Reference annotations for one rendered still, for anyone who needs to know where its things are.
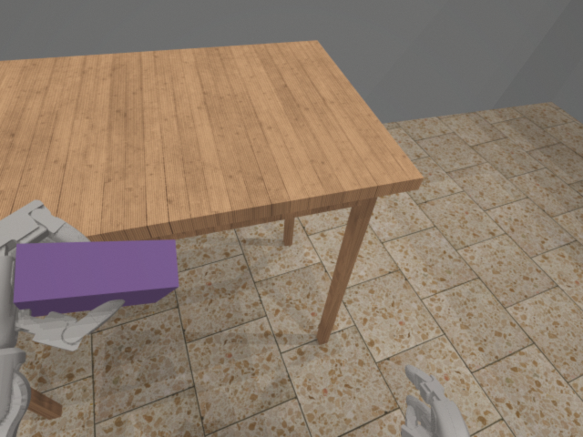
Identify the robot right hand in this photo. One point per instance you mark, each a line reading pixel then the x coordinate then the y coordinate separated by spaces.
pixel 443 419

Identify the sponge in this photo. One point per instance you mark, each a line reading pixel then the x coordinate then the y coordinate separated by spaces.
pixel 69 277

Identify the robot left hand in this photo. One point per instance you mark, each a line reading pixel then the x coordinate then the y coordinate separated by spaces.
pixel 34 223

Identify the table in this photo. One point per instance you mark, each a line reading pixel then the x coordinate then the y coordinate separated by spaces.
pixel 173 144

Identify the left robot forearm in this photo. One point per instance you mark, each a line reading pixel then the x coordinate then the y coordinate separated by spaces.
pixel 15 391

